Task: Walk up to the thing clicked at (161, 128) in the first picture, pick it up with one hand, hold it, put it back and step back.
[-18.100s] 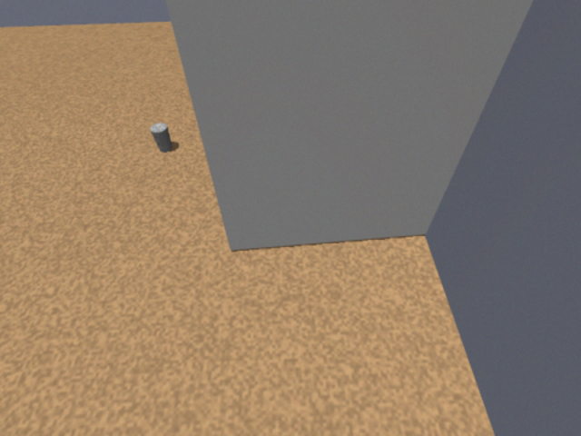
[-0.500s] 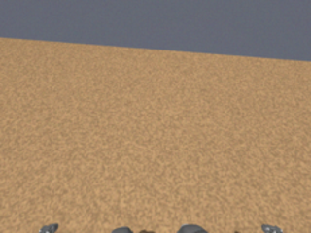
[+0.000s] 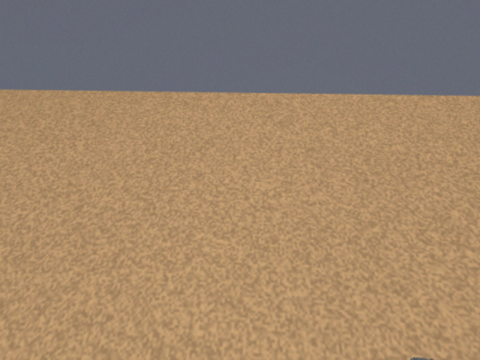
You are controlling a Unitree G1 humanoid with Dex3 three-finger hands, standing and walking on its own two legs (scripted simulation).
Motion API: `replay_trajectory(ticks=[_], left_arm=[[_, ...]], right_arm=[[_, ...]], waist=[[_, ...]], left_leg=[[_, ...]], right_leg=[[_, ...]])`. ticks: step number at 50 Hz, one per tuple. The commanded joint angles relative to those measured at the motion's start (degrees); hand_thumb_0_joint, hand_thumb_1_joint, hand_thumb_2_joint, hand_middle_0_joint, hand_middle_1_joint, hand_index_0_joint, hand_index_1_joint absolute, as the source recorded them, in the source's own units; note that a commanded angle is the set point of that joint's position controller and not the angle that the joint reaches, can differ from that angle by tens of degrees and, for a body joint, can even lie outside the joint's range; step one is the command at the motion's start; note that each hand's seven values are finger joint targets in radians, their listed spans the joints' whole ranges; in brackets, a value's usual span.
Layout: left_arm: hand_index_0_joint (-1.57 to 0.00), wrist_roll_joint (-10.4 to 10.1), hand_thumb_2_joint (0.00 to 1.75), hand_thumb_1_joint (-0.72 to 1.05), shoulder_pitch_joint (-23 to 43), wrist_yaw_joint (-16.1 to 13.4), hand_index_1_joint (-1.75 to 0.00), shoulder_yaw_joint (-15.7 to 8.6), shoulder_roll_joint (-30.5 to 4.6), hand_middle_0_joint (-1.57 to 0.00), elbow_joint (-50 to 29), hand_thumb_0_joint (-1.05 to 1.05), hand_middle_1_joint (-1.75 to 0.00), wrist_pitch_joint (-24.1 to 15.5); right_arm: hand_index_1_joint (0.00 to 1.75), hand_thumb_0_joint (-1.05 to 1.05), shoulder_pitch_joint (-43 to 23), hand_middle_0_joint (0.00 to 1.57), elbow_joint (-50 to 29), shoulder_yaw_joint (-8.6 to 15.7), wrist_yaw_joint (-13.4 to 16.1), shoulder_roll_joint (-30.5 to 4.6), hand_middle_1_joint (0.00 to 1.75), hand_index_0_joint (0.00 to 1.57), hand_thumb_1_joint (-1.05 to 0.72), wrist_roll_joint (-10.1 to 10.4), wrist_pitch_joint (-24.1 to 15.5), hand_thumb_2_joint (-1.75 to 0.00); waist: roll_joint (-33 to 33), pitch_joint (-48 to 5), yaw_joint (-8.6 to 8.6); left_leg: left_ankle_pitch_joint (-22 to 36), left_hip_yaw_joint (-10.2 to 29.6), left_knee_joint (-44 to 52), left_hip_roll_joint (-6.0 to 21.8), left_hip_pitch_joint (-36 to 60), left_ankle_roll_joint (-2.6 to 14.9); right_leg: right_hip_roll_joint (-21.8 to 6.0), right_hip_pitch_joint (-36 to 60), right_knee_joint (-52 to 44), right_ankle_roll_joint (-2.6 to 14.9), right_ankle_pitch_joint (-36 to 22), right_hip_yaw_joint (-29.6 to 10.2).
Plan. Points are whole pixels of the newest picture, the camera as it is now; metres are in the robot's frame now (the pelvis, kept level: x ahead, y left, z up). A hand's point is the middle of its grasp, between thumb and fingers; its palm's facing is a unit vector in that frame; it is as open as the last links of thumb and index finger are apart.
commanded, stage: stand
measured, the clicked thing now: out of the picture +0.09 -0.46 -0.70
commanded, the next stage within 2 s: none
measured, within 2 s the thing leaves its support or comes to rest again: neither
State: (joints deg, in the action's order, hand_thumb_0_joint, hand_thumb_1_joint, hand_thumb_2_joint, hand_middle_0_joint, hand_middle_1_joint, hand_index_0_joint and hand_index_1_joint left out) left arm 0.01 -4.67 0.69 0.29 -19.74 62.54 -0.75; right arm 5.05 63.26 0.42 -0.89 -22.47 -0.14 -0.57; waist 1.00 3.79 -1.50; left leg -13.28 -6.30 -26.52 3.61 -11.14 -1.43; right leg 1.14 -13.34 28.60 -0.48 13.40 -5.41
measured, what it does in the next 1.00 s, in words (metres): stands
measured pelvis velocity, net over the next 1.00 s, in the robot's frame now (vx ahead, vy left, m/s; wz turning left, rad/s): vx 0.01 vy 0.02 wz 0.05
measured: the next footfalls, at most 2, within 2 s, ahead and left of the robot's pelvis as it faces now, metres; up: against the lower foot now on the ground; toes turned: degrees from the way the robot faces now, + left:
none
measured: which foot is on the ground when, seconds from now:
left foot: down 0.00-1.00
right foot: down 0.00-1.00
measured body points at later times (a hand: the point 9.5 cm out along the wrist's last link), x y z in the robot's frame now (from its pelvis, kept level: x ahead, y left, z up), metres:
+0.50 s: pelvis +0.00 +0.01 +0.01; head +0.01 +0.01 +0.46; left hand +0.08 +0.31 -0.12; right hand +0.10 -0.29 -0.12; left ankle +0.01 +0.13 -0.74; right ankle +0.02 -0.12 -0.74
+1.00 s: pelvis +0.01 +0.02 +0.01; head +0.02 +0.02 +0.46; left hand +0.07 +0.32 -0.13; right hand +0.10 -0.28 -0.12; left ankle +0.01 +0.13 -0.74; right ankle +0.02 -0.12 -0.74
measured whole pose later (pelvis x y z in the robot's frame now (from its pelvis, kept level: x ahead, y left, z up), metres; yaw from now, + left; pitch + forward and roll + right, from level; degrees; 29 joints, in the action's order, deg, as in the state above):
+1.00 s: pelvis +0.01 +0.02 +0.01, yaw +3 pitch -2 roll +0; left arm 0.3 -5.8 0.3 0.1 -19.5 65.1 -0.6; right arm 4.7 66.1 1.1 -1.1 -19.9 -0.6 -0.2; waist -0.1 2.9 -0.5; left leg -9.6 -4.4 -18.7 1.3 -7.4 0.0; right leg -1.2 -7.5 18.4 -2.1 9.4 -3.4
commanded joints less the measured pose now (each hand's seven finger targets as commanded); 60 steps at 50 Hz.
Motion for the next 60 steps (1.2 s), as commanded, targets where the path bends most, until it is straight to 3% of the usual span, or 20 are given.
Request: replay_trajectory(ticks=[1,8,15,20,25,28,34,36,60], left_arm=[[-0.20,0.0,0.90,0.90,3.9,-1.0,-0.30,-2.7,-13.0,-0.20,-2.5,0.00,-0.30,-1.5],[-0.20,0.3,0.90,0.90,3.7,-0.9,-0.30,-2.8,-12.4,-0.20,-0.6,0.00,-0.30,-1.5],[-0.20,0.3,0.90,0.90,4.1,-1.1,-0.30,-3.1,-12.4,-0.20,-0.1,0.00,-0.30,-1.6],[-0.20,0.4,0.90,0.90,3.5,-1.1,-0.30,-2.8,-12.1,-0.20,0.1,0.00,-0.30,-1.4],[-0.20,0.5,0.90,0.90,3.4,-1.2,-0.30,-2.9,-12.2,-0.20,-0.1,0.00,-0.30,-1.5],[-0.20,0.5,0.90,0.90,2.8,-1.1,-0.30,-2.9,-12.0,-0.20,0.0,0.00,-0.30,-1.4],[-0.20,0.6,0.90,0.90,2.0,-1.1,-0.30,-2.7,-12.1,-0.20,-0.2,0.00,-0.30,-1.5],[-0.20,0.5,0.90,0.90,1.7,-1.1,-0.30,-2.5,-11.9,-0.20,-0.4,0.00,-0.30,-1.6],[-0.20,0.5,0.90,0.90,1.0,-1.3,-0.30,-2.2,-11.7,-0.20,-1.2,0.00,-0.30,-1.1]], right_arm=[[0.30,0.00,-3.3,0.20,-2.4,2.2,1.0,-11.0,0.30,0.20,-0.90,-0.2,-1.7,-0.90],[0.30,0.00,-4.5,0.20,-1.1,2.3,0.7,-10.5,0.30,0.20,-0.90,-0.5,-1.6,-0.90],[0.30,0.00,-4.1,0.20,-0.8,2.3,0.9,-9.8,0.30,0.20,-0.90,-0.6,-1.7,-0.90],[0.30,0.00,-4.3,0.20,-0.7,2.5,0.8,-9.6,0.30,0.20,-0.90,-0.6,-1.3,-0.90],[0.30,0.00,-4.4,0.20,-0.8,2.7,0.8,-9.7,0.30,0.20,-0.90,-0.8,-1.3,-0.90],[0.30,0.00,-4.4,0.20,-0.8,2.8,0.8,-10.0,0.30,0.20,-0.90,-0.8,-1.2,-0.90],[0.30,0.00,-3.8,0.20,-0.7,2.8,0.7,-9.4,0.30,0.20,-0.90,-0.7,-1.2,-0.90],[0.30,0.00,-3.8,0.20,-0.7,3.0,0.7,-9.9,0.30,0.20,-0.90,-0.7,-1.2,-0.90],[0.30,0.00,-3.6,0.20,-0.8,2.8,0.9,-9.7,0.30,0.20,-0.90,-0.6,-1.1,-0.90]], waist=[[-2.8,-7.5,0.29],[-1.5,-5.6,0.95],[-1.3,-7.3,0.62],[-1.7,-5.4,0.67],[-1.2,-6.1,0.65],[-0.6,-4.9,0.83],[-1.7,-5.7,0.79],[-1.3,-6.9,0.67],[-1.0,-5.6,1.16]], left_leg=[[6.8,6.7,7.1,5.1,6.1,2.09],[1.5,7.4,10.5,5.2,6.2,1.83],[7.6,7.4,10.7,5.6,7.1,1.85],[2.5,7.6,11.3,5.3,6.9,1.84],[3.6,8.0,11.4,5.4,6.6,2.04],[0.2,8.4,12.4,5.3,5.1,2.13],[2.8,8.3,11.6,4.9,6.6,2.08],[5.0,8.1,10.7,5.1,7.4,2.33],[9.2,8.2,11.3,5.0,7.1,2.26]], right_leg=[[-6.8,2.0,-7.7,2.07,-14.2,-4.9],[-6.9,2.0,-11.5,1.55,-8.2,-4.1],[-7.5,5.0,-11.4,1.25,-14.3,-3.3],[-7.2,2.3,-13.2,0.93,-8.9,-3.1],[-7.5,3.5,-12.6,1.06,-10.1,-2.9],[-7.3,3.2,-13.3,0.87,-7.5,-2.6],[-7.6,2.7,-13.1,0.98,-8.0,-2.5],[-8.0,3.6,-13.0,0.90,-10.6,-2.4],[-8.0,5.4,-12.5,0.79,-12.4,-1.1]])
